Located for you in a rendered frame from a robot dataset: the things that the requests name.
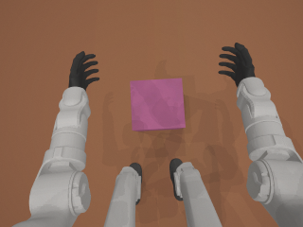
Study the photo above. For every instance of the robot left hand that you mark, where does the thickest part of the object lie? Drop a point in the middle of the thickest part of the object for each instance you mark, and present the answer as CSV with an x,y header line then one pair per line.
x,y
77,77

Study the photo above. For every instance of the left robot upper arm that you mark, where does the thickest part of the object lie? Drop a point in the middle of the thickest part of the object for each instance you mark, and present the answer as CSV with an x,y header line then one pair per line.
x,y
57,199

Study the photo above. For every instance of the robot right hand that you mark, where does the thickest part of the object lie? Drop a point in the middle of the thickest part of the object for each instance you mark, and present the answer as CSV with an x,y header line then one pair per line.
x,y
242,66

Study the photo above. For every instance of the robot right forearm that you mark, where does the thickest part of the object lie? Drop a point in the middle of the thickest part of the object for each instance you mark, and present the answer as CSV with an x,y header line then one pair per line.
x,y
262,125

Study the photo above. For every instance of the robot right shin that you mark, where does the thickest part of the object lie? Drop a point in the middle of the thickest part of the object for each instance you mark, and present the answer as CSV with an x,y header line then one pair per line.
x,y
187,164

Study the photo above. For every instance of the right robot upper arm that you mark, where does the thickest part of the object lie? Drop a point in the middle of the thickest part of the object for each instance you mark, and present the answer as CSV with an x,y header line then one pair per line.
x,y
278,186

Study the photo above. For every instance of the robot left forearm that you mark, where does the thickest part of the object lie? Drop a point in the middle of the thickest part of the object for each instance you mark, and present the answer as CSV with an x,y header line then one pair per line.
x,y
67,147

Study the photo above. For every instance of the right robot thigh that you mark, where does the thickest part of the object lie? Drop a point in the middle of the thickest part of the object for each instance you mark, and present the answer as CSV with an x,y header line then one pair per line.
x,y
200,211

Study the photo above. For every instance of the carton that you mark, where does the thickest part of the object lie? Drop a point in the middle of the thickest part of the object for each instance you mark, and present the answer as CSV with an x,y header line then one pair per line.
x,y
157,104

